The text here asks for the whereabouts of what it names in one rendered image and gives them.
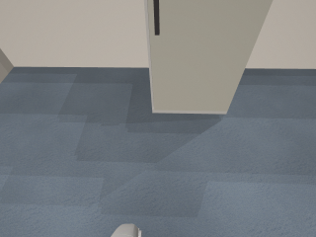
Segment fridge door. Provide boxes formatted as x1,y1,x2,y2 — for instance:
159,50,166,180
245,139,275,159
147,0,274,112

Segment left robot thigh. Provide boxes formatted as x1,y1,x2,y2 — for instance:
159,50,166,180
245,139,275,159
111,223,142,237

